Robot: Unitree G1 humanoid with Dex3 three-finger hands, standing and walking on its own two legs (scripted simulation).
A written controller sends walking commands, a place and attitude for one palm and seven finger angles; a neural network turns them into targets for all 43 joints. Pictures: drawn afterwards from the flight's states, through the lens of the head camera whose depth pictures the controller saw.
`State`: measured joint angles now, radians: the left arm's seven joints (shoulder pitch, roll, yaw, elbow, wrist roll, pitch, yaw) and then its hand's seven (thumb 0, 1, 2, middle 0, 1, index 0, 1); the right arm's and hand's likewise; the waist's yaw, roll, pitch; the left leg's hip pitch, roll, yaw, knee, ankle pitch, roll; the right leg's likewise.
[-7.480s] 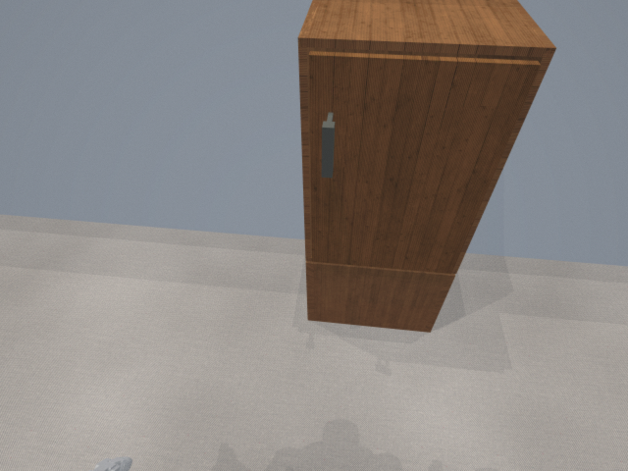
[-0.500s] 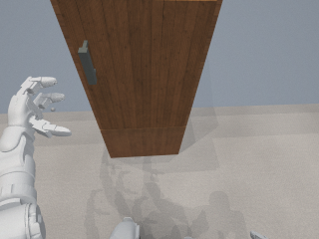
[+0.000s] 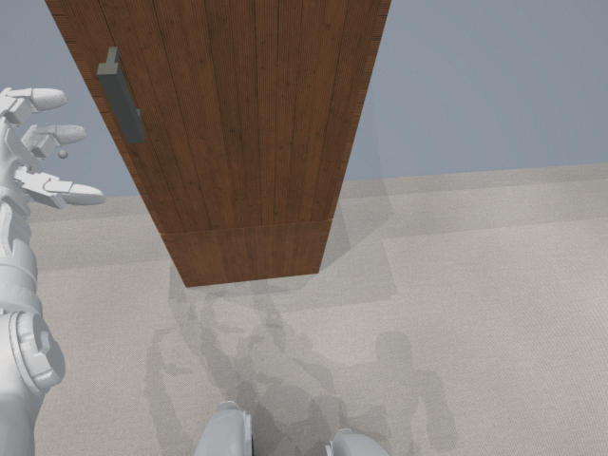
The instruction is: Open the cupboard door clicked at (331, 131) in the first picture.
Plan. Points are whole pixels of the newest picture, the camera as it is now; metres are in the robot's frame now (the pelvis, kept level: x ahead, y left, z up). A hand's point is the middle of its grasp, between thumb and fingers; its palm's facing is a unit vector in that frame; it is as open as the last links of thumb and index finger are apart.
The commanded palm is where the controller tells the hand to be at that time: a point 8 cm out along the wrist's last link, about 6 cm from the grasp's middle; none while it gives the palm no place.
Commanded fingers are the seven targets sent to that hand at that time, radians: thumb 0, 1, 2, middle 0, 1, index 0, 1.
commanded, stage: move the hooked fingers beside the handle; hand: left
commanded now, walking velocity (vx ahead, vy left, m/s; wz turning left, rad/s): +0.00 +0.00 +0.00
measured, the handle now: (125, 96) +0.59 +0.24 +0.09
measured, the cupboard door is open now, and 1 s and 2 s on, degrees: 0 0 0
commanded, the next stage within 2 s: slide the fingers in behind the handle in 1.54 s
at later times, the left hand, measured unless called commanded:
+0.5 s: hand (75, 116) +0.53 +0.29 +0.10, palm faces +0.12 -0.99 +0.01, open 14.0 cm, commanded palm +0.51 +0.32 +0.09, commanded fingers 0.00 -0.50 0.30 -0.30 -1.20 -0.30 -1.20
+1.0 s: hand (76, 128) +0.52 +0.29 +0.10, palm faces +0.11 -0.99 +0.02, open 14.0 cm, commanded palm +0.51 +0.32 +0.09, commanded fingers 0.00 -0.50 0.30 -0.30 -1.20 -0.30 -1.20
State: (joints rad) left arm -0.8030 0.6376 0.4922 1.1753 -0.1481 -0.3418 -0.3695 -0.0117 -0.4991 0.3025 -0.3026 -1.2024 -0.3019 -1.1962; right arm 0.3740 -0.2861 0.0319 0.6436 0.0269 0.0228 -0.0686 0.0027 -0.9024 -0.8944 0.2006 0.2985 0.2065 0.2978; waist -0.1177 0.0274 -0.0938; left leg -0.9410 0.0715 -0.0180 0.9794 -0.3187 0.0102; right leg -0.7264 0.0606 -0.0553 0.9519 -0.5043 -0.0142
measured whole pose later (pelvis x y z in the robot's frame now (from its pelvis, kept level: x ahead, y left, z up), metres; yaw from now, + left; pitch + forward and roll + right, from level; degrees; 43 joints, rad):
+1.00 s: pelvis +0.01 +0.02 -0.01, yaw -1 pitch +20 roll -6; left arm -0.98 0.70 0.46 1.27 -0.10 -0.30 -0.34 -0.01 -0.50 0.30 -0.30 -1.20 -0.30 -1.20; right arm 0.40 -0.28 0.05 0.62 0.00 0.08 -0.04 0.00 -0.90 -0.89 0.20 0.30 0.21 0.30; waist -0.17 0.03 -0.10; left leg -1.04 0.07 -0.03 1.03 -0.34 0.03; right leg -0.80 0.06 -0.06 0.96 -0.51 0.01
